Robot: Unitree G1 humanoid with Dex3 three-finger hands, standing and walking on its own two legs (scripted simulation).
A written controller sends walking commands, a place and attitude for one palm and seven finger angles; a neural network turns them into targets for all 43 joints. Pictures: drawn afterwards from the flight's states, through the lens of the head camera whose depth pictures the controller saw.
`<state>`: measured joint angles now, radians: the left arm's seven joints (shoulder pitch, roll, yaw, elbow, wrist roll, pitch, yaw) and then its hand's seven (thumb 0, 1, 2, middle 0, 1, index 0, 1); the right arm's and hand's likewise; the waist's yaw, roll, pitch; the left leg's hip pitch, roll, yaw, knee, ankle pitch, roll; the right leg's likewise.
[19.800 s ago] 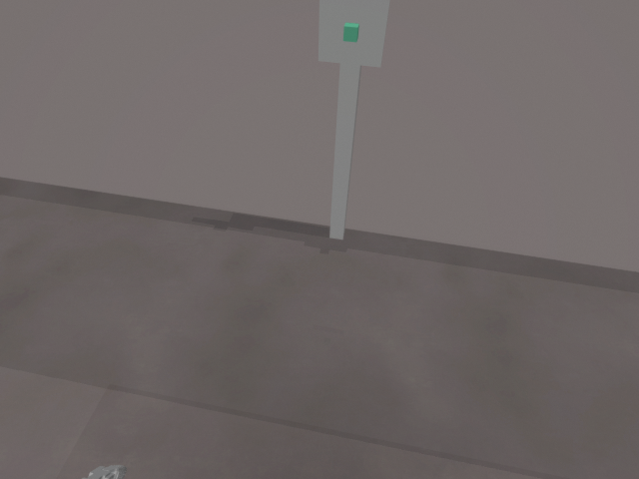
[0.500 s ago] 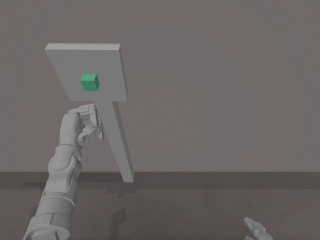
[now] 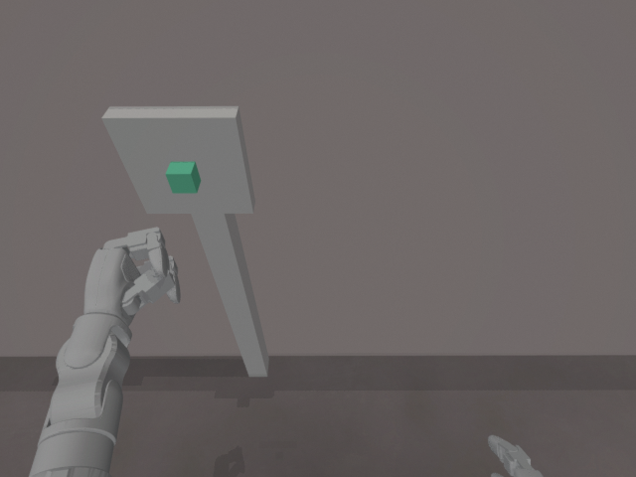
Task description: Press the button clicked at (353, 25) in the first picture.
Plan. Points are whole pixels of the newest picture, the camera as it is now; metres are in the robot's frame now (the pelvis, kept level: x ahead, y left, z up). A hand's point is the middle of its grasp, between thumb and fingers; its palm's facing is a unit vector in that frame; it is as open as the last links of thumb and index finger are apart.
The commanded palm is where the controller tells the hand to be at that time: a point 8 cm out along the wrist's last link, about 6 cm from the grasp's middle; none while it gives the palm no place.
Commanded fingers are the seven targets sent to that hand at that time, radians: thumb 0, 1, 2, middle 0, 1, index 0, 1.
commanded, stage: draw the hand back to the body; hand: left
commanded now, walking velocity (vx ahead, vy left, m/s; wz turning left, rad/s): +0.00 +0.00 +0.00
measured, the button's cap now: (184, 176) +0.50 +0.22 +0.11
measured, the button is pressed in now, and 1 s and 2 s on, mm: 0 0 0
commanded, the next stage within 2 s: step back with the hand held close in 1.18 s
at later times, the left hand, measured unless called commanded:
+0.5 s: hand (98, 324) +0.24 +0.23 +0.14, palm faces +0.33 -0.91 -0.26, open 3.1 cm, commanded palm +0.19 +0.27 +0.16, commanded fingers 0.00 0.90 0.90 -1.30 -1.50 -1.30 -1.50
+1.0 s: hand (13, 362) +0.18 +0.25 +0.19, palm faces +0.44 -0.81 -0.39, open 3.1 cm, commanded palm +0.13 +0.29 +0.20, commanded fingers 0.00 0.90 0.90 -1.30 -1.50 -1.30 -1.50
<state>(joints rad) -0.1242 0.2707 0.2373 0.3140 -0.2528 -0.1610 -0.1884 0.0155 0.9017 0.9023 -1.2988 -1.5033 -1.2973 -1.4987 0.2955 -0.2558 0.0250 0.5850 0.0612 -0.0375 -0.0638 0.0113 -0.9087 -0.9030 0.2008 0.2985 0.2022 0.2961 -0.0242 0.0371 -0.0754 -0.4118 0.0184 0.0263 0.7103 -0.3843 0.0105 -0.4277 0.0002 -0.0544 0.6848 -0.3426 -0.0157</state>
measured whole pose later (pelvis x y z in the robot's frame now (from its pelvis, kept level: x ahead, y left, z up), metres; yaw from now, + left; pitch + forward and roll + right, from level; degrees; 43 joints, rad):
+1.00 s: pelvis +0.01 +0.01 +0.02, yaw +1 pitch -4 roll -1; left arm 0.55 0.32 0.29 -0.50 -0.06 -0.08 0.12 0.01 0.89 0.90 -1.30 -1.50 -1.30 -1.50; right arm 0.22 -0.22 0.02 0.62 0.01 -0.12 -0.07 0.01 -0.91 -0.90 0.20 0.30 0.20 0.30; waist 0.07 0.07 0.00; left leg -0.08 0.00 0.02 0.45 -0.29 0.02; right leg -0.09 -0.01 -0.06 0.42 -0.25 0.00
